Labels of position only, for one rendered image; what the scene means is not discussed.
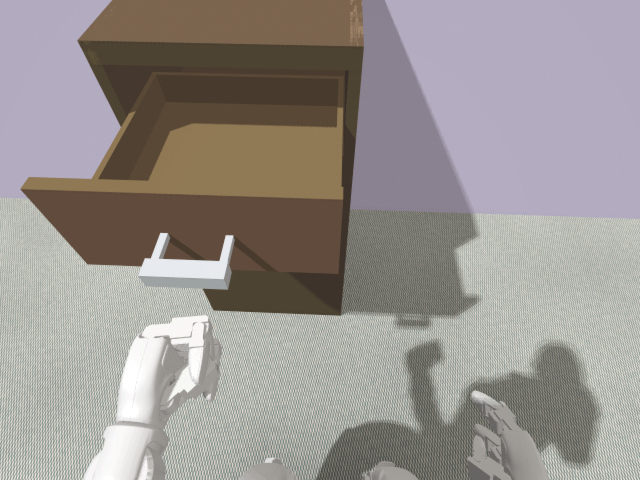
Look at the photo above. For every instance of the right robot shin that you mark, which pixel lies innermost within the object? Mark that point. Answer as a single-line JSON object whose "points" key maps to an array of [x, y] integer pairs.
{"points": [[385, 464]]}

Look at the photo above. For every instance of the left robot forearm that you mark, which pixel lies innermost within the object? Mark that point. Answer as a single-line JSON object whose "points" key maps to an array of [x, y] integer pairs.
{"points": [[132, 451]]}

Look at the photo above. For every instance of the handle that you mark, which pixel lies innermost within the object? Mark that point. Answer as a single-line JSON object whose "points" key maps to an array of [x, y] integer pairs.
{"points": [[201, 274]]}

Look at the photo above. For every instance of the robot left hand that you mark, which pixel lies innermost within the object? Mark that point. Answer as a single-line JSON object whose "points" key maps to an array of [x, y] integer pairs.
{"points": [[183, 349]]}

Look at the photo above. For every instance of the drawer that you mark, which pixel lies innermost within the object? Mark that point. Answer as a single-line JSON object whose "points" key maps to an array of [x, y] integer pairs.
{"points": [[205, 155]]}

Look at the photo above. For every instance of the robot right hand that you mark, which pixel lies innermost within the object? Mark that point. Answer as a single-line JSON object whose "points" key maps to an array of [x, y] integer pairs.
{"points": [[514, 456]]}

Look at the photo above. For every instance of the cabinet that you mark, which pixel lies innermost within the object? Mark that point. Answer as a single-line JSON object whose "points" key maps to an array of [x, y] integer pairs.
{"points": [[130, 39]]}

